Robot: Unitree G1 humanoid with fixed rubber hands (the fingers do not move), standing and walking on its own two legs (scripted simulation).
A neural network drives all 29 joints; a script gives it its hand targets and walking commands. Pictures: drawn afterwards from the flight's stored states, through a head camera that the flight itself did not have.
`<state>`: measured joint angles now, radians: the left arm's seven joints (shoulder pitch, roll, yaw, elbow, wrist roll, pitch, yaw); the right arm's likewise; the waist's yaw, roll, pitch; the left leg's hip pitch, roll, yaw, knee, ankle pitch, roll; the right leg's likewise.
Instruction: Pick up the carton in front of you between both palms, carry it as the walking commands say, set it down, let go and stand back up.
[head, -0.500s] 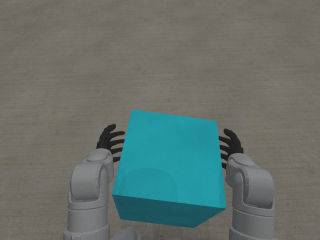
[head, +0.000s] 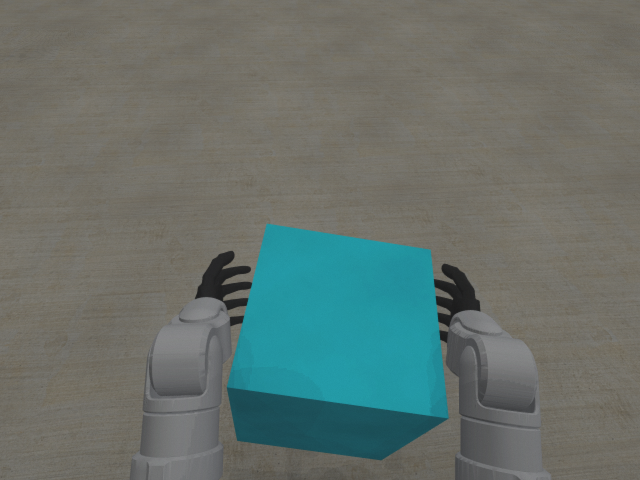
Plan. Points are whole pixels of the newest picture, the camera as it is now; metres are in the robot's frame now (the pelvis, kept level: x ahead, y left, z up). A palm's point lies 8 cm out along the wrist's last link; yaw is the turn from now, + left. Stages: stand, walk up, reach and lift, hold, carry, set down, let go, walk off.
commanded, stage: carry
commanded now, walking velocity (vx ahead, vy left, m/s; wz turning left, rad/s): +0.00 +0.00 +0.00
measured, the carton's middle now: (328, 350) +0.28 +0.01 -0.01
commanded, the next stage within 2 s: hold in 1.64 s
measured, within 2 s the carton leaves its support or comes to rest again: neither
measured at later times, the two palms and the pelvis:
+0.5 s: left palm (239, 323) +0.29 +0.12 +0.03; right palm (468, 330) +0.30 -0.17 +0.03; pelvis +0.01 -0.02 +0.00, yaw +0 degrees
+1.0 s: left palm (233, 351) +0.25 +0.12 +0.04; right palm (479, 360) +0.25 -0.18 +0.04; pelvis -0.04 -0.02 +0.00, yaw +0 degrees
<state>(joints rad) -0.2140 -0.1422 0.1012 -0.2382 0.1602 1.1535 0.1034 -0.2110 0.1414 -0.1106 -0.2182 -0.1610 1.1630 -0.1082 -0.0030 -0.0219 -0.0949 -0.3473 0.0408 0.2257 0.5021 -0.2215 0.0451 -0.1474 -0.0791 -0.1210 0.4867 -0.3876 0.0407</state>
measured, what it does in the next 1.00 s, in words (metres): stands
